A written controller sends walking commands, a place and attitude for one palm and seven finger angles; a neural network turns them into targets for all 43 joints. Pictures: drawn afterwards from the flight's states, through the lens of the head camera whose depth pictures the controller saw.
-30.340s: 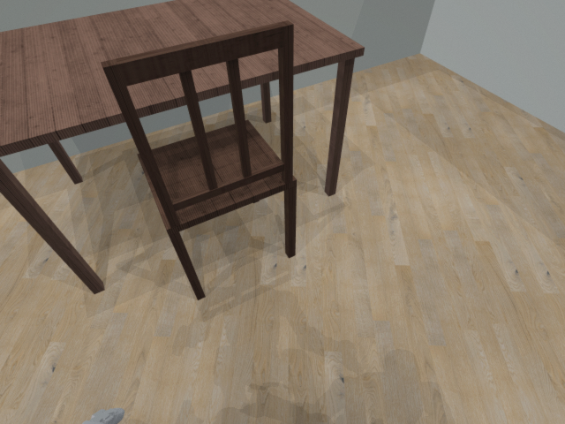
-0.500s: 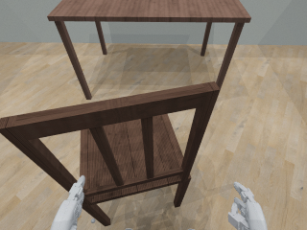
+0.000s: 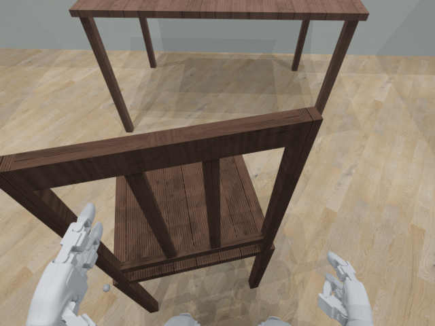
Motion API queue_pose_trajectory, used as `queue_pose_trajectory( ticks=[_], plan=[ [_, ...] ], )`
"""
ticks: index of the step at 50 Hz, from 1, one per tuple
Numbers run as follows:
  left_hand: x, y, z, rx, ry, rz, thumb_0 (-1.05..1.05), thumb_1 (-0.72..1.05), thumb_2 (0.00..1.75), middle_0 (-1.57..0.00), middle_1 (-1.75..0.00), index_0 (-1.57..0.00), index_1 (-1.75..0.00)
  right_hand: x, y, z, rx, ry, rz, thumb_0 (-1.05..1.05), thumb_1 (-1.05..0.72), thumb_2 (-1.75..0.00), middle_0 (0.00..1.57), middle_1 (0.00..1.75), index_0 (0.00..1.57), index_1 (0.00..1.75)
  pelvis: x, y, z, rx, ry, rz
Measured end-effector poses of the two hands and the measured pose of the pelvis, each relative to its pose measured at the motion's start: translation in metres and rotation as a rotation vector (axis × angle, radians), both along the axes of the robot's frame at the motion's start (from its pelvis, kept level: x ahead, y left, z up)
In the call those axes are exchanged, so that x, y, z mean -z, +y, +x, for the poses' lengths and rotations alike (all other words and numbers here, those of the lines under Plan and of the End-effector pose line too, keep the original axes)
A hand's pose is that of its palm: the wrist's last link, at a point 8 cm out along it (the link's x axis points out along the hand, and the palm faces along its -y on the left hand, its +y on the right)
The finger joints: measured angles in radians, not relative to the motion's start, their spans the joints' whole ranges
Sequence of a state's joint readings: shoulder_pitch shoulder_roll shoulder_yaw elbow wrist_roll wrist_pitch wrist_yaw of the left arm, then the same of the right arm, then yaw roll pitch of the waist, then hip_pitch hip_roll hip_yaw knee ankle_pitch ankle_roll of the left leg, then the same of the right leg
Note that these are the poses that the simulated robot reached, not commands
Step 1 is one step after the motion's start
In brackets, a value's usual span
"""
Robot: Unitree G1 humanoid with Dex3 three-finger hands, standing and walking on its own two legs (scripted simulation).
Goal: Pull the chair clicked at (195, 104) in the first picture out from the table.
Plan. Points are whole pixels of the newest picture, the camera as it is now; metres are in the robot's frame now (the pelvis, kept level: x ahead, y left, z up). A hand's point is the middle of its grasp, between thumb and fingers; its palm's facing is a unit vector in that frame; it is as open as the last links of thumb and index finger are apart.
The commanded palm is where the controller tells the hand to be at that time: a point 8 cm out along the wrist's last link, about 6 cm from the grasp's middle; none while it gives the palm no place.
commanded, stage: draw the hand back to the body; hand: left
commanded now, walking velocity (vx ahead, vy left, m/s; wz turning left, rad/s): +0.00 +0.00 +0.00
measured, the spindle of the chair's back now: (157, 223) +0.30 +0.14 +0.01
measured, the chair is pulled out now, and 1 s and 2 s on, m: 0.70 0.71 0.76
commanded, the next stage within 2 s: step back with the hand held close in 1.18 s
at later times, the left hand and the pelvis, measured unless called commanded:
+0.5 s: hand (58, 246) +0.21 +0.22 +0.14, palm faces +0.22 -0.87 -0.44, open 13.7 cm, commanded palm +0.16 +0.28 +0.19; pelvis +0.04 +0.00 +0.06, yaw -1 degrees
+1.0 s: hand (43, 237) +0.21 +0.24 +0.14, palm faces +0.30 -0.83 -0.46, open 7.5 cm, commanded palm +0.18 +0.29 +0.24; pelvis +0.04 -0.01 +0.06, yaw -1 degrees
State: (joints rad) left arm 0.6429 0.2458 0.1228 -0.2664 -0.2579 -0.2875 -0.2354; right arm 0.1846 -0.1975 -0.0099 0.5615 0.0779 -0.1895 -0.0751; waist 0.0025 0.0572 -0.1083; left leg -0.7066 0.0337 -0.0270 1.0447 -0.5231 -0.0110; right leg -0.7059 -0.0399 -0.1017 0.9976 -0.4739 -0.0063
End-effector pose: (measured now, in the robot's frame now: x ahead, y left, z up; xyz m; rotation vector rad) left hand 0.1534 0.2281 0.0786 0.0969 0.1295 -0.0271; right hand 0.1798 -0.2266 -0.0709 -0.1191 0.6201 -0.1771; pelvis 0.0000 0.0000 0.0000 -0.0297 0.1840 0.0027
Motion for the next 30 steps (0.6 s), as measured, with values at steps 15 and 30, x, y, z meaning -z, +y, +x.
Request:
queue_pose_trajectory(
  ticks=[15, 30],
  plan=[
    [-0.046, 0.013, 0.008, -0.157, 0.124, 0.243, -0.01, -0.30, 0.32, -0.20, -0.11, -0.04, -0.05, -0.040, 0.003, 0.014, 0.017, 0.005, -0.041, 0.01, -0.90, -0.90, 0.20, 0.30, 0.20, 0.30, -0.037, 0.002, 0.023, 0.014, -0.126, 0.003],
    [-0.089, 0.045, 0.024, -0.339, 0.092, 0.362, 0.00, 0.23, 0.57, -0.30, -0.23, -0.13, -0.17, -0.045, 0.005, 0.026, -0.047, 0.066, -0.030, 0.01, -0.90, -0.90, 0.20, 0.30, 0.20, 0.30, -0.060, -0.001, 0.042, 0.023, -0.206, 0.016]
  ],
)
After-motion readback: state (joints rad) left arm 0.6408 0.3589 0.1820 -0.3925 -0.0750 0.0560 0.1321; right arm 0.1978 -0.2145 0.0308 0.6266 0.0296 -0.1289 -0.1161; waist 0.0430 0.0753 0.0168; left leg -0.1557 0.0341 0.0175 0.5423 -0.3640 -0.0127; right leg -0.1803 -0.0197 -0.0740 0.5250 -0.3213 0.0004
